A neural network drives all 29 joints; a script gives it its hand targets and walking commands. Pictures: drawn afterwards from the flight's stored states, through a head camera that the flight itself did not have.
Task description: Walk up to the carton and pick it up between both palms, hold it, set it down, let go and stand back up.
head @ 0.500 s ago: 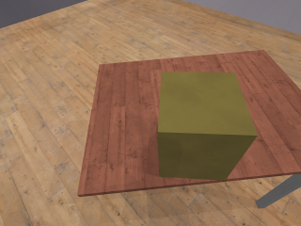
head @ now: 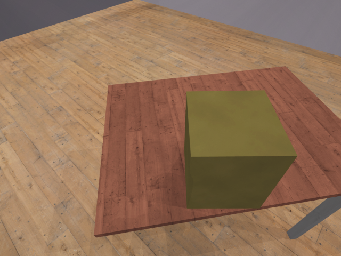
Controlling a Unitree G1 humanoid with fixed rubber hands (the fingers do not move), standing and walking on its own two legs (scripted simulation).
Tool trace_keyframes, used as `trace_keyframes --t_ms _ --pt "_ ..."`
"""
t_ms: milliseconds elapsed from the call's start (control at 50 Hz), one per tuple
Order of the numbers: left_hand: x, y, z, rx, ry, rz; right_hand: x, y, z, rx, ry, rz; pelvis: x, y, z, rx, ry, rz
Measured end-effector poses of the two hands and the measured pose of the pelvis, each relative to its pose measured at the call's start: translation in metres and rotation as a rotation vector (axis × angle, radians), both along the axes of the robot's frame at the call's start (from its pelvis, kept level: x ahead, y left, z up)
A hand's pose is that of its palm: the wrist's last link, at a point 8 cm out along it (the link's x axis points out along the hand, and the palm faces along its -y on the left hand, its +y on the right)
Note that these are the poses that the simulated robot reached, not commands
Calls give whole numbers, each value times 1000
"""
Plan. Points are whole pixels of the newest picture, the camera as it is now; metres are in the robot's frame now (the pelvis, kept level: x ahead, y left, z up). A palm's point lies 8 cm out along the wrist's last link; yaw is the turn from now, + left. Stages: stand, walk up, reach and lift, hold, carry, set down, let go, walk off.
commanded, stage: walk up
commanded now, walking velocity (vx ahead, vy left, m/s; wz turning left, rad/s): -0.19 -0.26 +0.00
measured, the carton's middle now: (224, 151) +0.40 -0.12 +0.02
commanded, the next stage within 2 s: stand in 1.06 s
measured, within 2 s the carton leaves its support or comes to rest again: neither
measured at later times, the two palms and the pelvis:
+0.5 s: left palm out of the picture -0.05 +0.10 -0.13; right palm out of the picture -0.03 -0.31 -0.16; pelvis -0.02 -0.10 +0.00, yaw +2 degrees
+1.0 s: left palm out of the picture -0.05 +0.11 -0.15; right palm out of the picture -0.06 -0.28 -0.15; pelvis -0.03 -0.09 +0.00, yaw +1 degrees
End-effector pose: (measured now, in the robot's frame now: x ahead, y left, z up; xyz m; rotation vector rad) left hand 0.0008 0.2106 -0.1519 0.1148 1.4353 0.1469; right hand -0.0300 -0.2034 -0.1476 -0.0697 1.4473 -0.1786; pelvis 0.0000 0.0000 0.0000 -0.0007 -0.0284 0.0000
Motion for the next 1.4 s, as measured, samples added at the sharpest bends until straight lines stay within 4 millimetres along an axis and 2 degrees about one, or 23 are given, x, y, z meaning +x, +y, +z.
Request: trace_keyframes --t_ms 60,120,160,200,240,280,340,380,440,580,660,820,1060,1220,1400 --pt "-8 4 -2 16 63 -22 -14 -16 6 -52 11 -44 -9 -13 0 -29 13 -5" --pt "-6 6 -5 33 62 -32 -40 -45 17 -119 65 -62 -22 -33 0 -49 18 -8" --pt "-1 -3 -5 32 3 -17 -56 -64 17 -123 127 -50 -23 -44 -2 -30 23 -6" --pt "2 -17 -3 44 -43 -3 -64 -80 8 -105 167 -33 -23 -55 -7 -3 21 6" --pt "-1 -33 -2 71 -66 7 -64 -95 -6 -77 169 -24 -23 -66 -13 16 12 2" --pt "-11 -53 6 79 -62 12 -55 -107 -17 -52 142 -11 -24 -73 -12 -15 -12 20" --pt "-26 -81 17 59 -42 7 -34 -113 -19 -18 79 -4 -20 -83 -3 15 -6 23" --pt "-33 -94 22 52 -20 3 -20 -114 -17 7 42 -1 -18 -89 2 26 1 16" --pt "-40 -103 23 45 -11 6 -7 -112 -15 32 16 28 -19 -97 4 22 11 34" --pt "-58 -119 5 -10 17 40 6 -109 -13 6 23 73 -22 -102 -4 -29 27 48" --pt "-62 -124 -1 -53 33 59 7 -107 0 -19 11 66 -20 -103 0 -3 19 30" --pt "-55 -116 0 -50 15 50 -3 -96 2 -11 6 59 -22 -97 2 -3 0 19" --pt "-57 -105 6 -18 30 27 -37 -74 -4 50 60 36 -28 -91 3 -2 -5 13" --pt "-64 -111 3 -39 49 28 -50 -74 -1 43 85 29 -30 -91 3 -1 -5 10" --pt "-70 -116 2 -51 55 36 -48 -77 0 31 82 38 -31 -92 3 0 -3 12"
